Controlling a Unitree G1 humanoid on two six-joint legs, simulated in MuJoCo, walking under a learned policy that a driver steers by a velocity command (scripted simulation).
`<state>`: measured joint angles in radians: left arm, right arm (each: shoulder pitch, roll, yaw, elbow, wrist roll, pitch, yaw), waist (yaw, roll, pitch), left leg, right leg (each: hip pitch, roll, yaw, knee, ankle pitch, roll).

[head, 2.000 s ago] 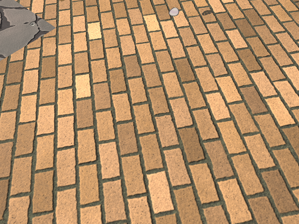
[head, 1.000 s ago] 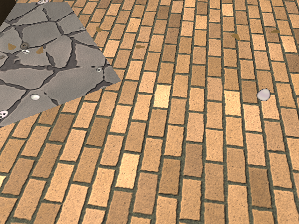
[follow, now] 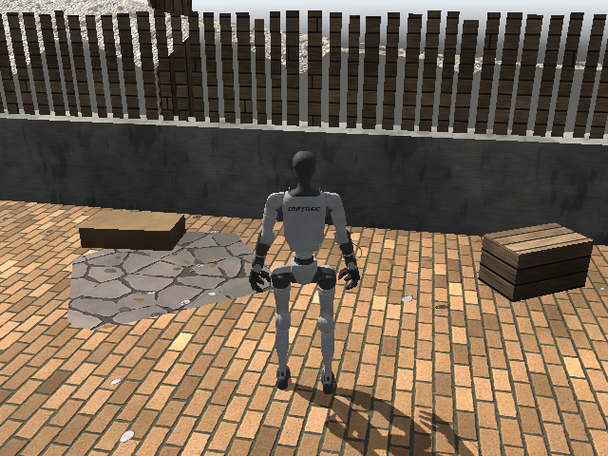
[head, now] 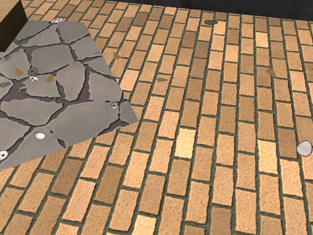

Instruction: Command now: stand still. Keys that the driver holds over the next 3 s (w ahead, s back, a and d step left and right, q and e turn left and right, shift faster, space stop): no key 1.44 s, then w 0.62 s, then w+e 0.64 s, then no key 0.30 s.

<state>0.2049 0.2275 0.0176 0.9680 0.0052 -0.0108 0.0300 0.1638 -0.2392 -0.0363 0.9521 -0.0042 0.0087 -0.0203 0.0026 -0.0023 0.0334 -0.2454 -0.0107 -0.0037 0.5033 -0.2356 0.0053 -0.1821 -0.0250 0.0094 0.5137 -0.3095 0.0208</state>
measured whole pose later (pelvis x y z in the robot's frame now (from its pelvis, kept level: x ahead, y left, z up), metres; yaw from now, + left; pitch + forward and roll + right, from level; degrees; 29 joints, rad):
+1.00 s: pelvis +0.00 +0.00 +0.00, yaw +0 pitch -1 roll +0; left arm 0.30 0.18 0.01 1.11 0.00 -0.01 0.05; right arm 0.20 -0.20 -0.02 1.13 0.00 0.01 -0.04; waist 0.00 0.00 0.04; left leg -0.24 0.00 -0.01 0.49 -0.23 0.00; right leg -0.16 -0.02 0.00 0.47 -0.29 0.02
